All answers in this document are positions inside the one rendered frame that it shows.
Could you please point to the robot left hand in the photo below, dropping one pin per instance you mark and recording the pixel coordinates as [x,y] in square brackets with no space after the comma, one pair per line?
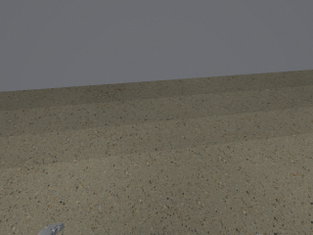
[52,229]

